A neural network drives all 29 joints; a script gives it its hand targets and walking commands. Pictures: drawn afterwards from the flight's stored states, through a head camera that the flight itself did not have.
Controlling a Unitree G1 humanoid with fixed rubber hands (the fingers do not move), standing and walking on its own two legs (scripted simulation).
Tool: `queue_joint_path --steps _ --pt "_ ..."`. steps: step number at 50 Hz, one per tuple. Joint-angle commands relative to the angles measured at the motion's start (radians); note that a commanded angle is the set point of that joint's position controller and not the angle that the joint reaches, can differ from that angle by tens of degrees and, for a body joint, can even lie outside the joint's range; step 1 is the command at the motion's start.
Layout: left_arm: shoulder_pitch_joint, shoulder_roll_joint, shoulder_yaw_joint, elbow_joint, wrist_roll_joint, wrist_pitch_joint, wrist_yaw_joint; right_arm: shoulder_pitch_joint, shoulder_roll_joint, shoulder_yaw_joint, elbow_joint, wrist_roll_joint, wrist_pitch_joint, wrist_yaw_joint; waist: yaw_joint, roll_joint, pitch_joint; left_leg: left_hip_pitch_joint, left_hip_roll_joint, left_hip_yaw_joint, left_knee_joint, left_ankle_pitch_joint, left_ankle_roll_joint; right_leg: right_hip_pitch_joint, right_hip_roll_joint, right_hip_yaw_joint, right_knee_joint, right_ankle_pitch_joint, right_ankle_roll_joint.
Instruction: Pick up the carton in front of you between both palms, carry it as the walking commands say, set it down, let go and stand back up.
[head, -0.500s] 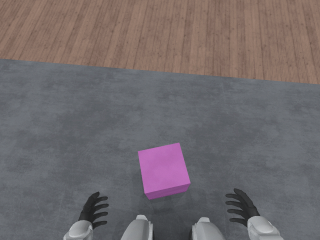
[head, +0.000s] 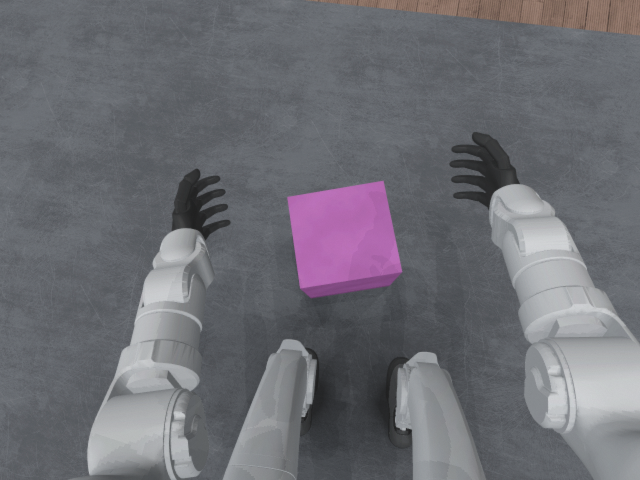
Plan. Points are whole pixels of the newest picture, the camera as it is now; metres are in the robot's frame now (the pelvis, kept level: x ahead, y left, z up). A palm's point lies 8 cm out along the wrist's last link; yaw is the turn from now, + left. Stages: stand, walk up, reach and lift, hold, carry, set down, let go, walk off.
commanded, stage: reach and lift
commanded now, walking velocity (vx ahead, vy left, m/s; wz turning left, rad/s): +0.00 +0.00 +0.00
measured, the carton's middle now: (343, 245) +0.48 +0.05 -0.53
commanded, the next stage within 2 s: none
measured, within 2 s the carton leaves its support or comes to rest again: leaves its support in 1.92 s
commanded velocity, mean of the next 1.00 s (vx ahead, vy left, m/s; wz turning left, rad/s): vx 0.00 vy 0.00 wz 0.00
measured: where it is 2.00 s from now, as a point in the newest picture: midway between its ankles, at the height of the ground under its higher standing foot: (350, 412)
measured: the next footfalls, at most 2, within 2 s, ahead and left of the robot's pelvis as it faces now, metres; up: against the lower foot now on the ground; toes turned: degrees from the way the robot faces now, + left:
none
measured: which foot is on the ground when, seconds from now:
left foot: down 0.00-1.00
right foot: down 0.00-1.00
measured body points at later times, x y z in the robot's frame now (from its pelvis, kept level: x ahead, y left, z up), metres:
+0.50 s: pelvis +0.02 +0.00 -0.06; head +0.33 -0.01 +0.27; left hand +0.46 +0.24 -0.19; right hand +0.55 -0.14 -0.20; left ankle +0.09 +0.13 -0.62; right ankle +0.09 -0.12 -0.62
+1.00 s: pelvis -0.04 -0.01 -0.25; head +0.32 +0.00 +0.01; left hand +0.45 +0.24 -0.43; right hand +0.53 -0.13 -0.43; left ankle +0.09 +0.13 -0.62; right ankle +0.08 -0.12 -0.62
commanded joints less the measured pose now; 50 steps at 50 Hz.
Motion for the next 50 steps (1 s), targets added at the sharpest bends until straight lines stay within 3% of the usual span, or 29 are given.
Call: queue_joint_path --steps 1,5,10,14,18,25,31,35,40,44,50 --pt "-0.263 0.113 0.031 -0.079 -0.008 -0.062 0.011 -0.342 -0.134 -0.022 -0.046 0.000 -0.060 -0.003 0.030 -0.052 -0.793 0.280 -0.061 0.071 -0.121 0.094 -0.050 0.384 0.063 -0.036 -0.117 0.042 0.008" --pt "-0.345 0.118 0.051 -0.062 -0.013 -0.102 0.005 -0.447 -0.163 -0.027 -0.005 -0.004 -0.101 0.002 0.041 -0.068 -0.895 0.245 -0.064 0.072 -0.106 0.167 -0.054 0.379 0.067 -0.031 -0.101 0.114 0.008" --pt "-0.316 0.110 0.076 -0.071 0.002 -0.144 -0.018 -0.444 -0.160 -0.041 -0.004 -0.032 -0.135 0.009 0.045 -0.090 -1.054 0.241 -0.072 0.077 -0.100 0.340 -0.053 0.439 0.071 -0.022 -0.083 0.307 0.007" --pt "-0.288 0.092 0.111 -0.053 0.032 -0.180 -0.044 -0.416 -0.118 -0.067 -0.006 -0.066 -0.163 0.015 0.038 -0.106 -1.014 0.129 -0.073 0.071 -0.077 0.411 -0.053 0.378 0.060 -0.005 -0.049 0.405 0.008" --pt "-0.278 0.075 0.143 -0.011 0.057 -0.211 -0.064 -0.379 -0.075 -0.085 0.010 -0.087 -0.186 0.008 0.026 -0.102 -0.948 -0.006 -0.072 0.066 -0.009 0.418 -0.060 0.246 0.052 0.008 0.021 0.423 0.014" --pt "-0.283 0.093 0.142 0.054 0.044 -0.238 -0.061 -0.354 -0.071 -0.061 0.015 -0.064 -0.208 -0.030 0.018 -0.088 -0.958 -0.188 -0.070 0.062 0.203 0.381 -0.076 0.002 0.055 0.005 0.227 0.358 0.023" --pt "-0.362 0.165 0.070 0.019 -0.048 -0.245 -0.026 -0.460 -0.137 0.028 -0.074 0.028 -0.215 -0.071 0.024 -0.120 -1.129 -0.240 -0.070 0.074 0.400 0.357 -0.084 -0.009 0.053 -0.018 0.434 0.338 0.034" --pt "-0.441 0.211 0.023 0.008 -0.113 -0.232 -0.001 -0.544 -0.174 0.091 -0.089 0.096 -0.201 -0.090 0.027 -0.137 -1.164 -0.282 -0.060 0.087 0.502 0.262 -0.082 -0.029 0.048 -0.033 0.534 0.237 0.034" --pt "-0.566 0.246 -0.014 0.043 -0.160 -0.213 0.022 -0.661 -0.217 0.133 -0.042 0.154 -0.187 -0.103 0.032 -0.119 -1.106 -0.324 -0.041 0.095 0.592 0.121 -0.077 -0.114 0.034 -0.035 0.611 0.062 0.023" --pt "-0.654 0.259 -0.032 0.119 -0.176 -0.209 0.033 -0.737 -0.244 0.153 0.059 0.180 -0.187 -0.105 0.030 -0.096 -1.006 -0.362 -0.027 0.088 0.647 0.026 -0.070 -0.205 0.020 -0.026 0.661 -0.047 0.013" --pt "-0.751 0.268 -0.057 0.256 -0.178 -0.236 0.031 -0.807 -0.262 0.173 0.203 0.201 -0.220 -0.098 0.026 -0.069 -0.850 -0.411 -0.011 0.067 0.731 -0.004 -0.061 -0.325 0.006 -0.002 0.743 -0.087 0.002"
